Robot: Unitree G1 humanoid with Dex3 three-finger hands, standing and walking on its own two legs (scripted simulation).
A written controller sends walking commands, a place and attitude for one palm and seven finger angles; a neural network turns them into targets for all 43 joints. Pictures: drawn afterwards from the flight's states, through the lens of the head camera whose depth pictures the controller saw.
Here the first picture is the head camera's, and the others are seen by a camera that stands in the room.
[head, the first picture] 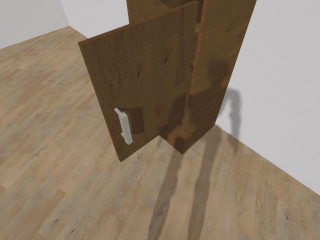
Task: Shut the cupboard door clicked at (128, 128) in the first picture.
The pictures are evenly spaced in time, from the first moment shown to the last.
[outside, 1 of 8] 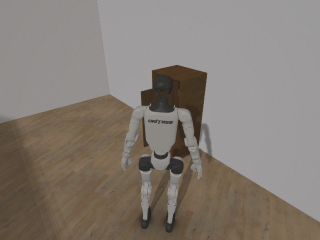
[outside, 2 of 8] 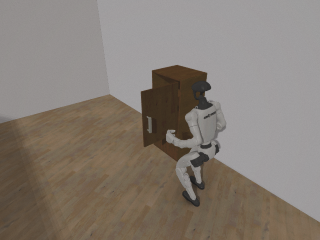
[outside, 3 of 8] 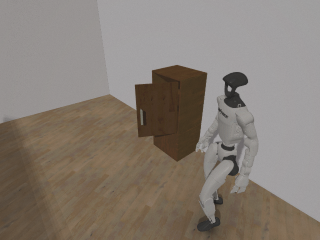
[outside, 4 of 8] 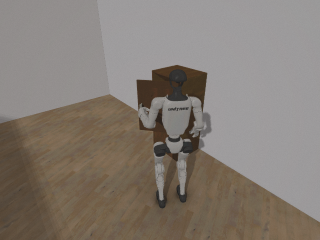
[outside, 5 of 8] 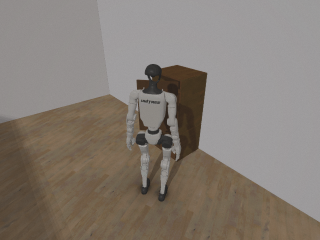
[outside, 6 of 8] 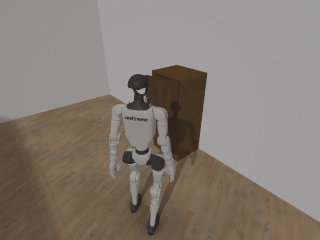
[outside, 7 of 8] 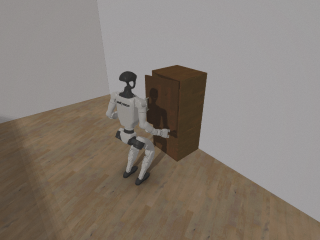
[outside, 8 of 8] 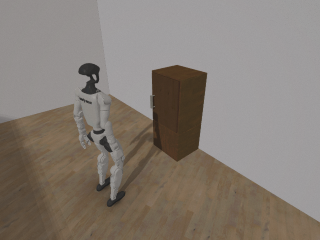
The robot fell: no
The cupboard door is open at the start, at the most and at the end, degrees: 87 87 0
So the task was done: yes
